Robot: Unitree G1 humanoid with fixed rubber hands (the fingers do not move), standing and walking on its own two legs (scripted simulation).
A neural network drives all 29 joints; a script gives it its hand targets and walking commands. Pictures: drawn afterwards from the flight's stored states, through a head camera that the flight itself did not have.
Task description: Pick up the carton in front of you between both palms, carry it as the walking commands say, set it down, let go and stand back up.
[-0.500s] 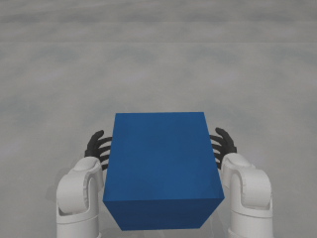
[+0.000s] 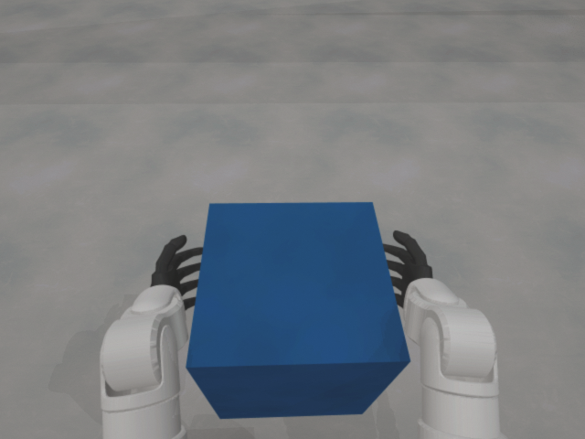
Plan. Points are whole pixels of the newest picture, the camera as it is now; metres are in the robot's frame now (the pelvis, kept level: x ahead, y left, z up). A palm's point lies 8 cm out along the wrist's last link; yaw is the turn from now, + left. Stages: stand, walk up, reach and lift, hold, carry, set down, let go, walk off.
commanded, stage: carry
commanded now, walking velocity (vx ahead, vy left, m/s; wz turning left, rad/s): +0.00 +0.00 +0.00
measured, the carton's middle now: (291, 317) +0.28 +0.01 +0.01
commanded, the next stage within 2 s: hold in 1.94 s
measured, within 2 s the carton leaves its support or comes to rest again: neither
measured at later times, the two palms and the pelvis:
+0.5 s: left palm (221, 290) +0.30 +0.10 +0.06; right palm (447, 290) +0.30 -0.20 +0.05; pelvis +0.03 -0.05 +0.00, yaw +0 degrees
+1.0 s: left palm (215, 292) +0.31 +0.11 +0.04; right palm (434, 288) +0.31 -0.19 +0.04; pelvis +0.01 -0.04 -0.01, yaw +0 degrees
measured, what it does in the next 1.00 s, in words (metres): steps on the spot: right foot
